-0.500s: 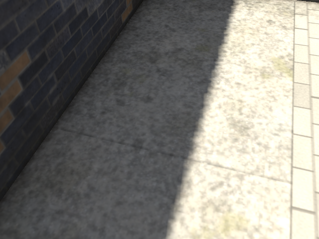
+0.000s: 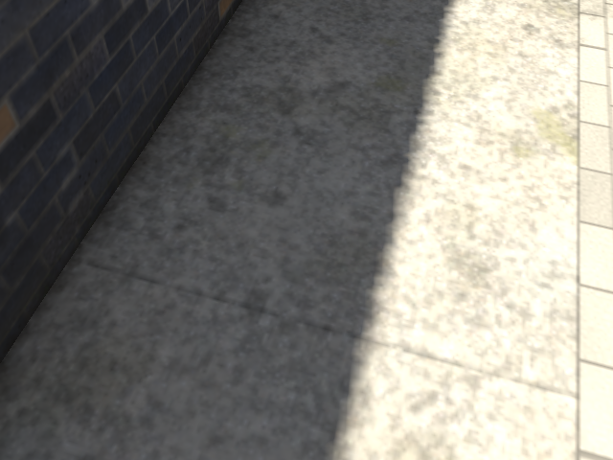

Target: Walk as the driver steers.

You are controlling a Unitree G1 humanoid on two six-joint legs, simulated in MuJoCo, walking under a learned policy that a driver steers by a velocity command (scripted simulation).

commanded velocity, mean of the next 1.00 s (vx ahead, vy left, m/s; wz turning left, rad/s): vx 0.27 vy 0.00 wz -0.46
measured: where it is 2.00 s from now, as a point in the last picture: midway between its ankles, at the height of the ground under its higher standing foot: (507, 337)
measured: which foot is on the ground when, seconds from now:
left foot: down 0.00-0.28, up 0.30-0.66, down 0.68-1.00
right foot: up 0.00-0.24, down 0.26-0.66, up 0.68-1.00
